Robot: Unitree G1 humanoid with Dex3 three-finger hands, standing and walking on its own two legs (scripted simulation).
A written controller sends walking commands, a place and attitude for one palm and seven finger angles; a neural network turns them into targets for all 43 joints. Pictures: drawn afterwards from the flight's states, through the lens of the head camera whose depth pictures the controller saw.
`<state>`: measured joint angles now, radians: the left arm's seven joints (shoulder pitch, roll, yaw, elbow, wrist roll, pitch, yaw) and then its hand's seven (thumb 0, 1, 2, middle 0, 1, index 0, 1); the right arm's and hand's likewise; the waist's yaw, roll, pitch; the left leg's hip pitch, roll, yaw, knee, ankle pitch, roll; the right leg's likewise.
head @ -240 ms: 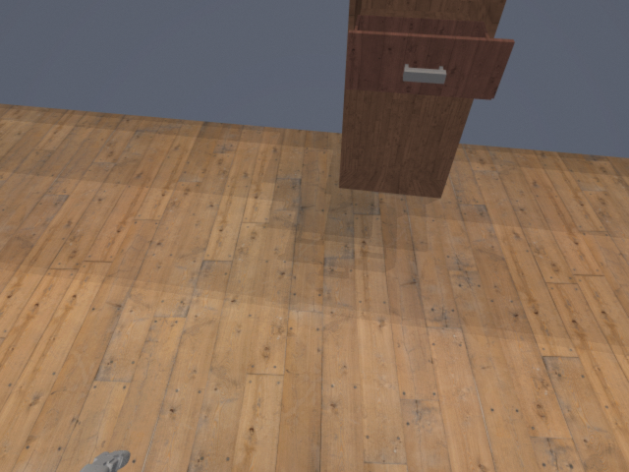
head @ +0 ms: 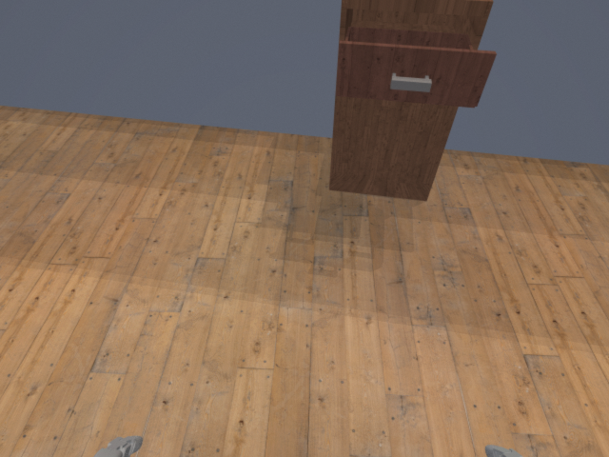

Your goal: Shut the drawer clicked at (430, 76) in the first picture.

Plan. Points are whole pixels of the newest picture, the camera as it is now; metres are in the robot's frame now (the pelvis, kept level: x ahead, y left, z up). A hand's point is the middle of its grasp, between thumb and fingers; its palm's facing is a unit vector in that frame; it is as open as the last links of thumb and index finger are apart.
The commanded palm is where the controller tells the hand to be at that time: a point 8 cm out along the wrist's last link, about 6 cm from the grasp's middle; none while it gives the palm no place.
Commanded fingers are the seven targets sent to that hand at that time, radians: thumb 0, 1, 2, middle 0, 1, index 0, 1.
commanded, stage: stand and wait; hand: left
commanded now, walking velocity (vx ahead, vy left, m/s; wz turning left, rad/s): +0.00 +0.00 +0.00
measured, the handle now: (410, 80) +1.12 -0.25 -0.02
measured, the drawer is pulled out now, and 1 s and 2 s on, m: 0.30 0.30 0.30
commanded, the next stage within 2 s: look at it before walking up in 0.78 s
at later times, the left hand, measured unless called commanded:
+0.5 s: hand out of the picture +0.05 +0.24 -0.15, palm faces -0.02 -0.94 -0.35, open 7.4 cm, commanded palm none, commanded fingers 0.00 0.90 0.90 -0.20 -0.30 -0.20 -0.30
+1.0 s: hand out of the picture +0.05 +0.24 -0.15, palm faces -0.02 -0.94 -0.33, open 7.4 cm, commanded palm none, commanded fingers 0.00 0.90 0.90 -0.20 -0.30 -0.20 -0.30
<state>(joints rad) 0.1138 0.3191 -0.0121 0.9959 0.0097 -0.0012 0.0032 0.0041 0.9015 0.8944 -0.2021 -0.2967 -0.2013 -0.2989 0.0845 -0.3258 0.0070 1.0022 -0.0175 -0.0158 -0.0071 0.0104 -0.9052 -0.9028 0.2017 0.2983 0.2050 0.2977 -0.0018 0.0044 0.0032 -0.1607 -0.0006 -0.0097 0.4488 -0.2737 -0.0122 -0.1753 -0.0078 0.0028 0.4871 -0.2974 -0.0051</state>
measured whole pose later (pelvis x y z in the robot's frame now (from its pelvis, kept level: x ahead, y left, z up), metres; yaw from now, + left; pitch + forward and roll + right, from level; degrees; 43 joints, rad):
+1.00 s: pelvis -0.03 -0.01 +0.01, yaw +0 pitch -2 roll +0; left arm 0.15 0.33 0.00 1.09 0.01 0.00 0.00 0.00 0.90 0.89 -0.20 -0.30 -0.20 -0.30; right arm 0.14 -0.34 0.01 1.11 -0.01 -0.02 0.00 0.01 -0.91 -0.90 0.20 0.30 0.20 0.30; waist 0.00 0.00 0.02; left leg -0.15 0.01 -0.02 0.37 -0.20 -0.02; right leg -0.16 0.01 -0.01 0.39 -0.21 -0.01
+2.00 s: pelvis +0.00 -0.03 -0.01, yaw -11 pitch +0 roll +0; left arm 0.38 0.18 0.03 0.97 0.02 -0.01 -0.01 0.00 0.91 0.89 -0.20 -0.30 -0.20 -0.30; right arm 0.23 -0.25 -0.04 1.01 -0.02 0.03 0.01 0.01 -0.91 -0.90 0.20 0.30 0.20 0.30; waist 0.04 0.04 0.02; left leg -0.46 0.07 0.03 1.07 -0.39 -0.04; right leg -0.23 0.06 0.00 0.55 -0.32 -0.07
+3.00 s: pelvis +0.32 -0.11 -0.03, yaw -46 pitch -1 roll +0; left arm 0.05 0.19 0.04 0.90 0.02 -0.04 -0.04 0.00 0.91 0.89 -0.20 -0.30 -0.20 -0.30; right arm 0.52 -0.13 -0.02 1.11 -0.01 -0.02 -0.01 0.01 -0.91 -0.90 0.20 0.30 0.20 0.30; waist -0.07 -0.03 0.12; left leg -0.19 0.15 0.21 1.18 -0.50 -0.04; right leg -0.42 0.04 -0.16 0.67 -0.20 -0.14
